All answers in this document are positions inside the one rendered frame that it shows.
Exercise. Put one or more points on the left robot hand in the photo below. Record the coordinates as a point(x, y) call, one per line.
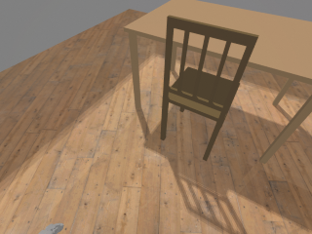
point(52, 228)

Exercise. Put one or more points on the chair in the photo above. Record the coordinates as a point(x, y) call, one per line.
point(195, 90)

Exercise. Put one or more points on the table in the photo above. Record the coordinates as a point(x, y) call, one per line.
point(283, 47)

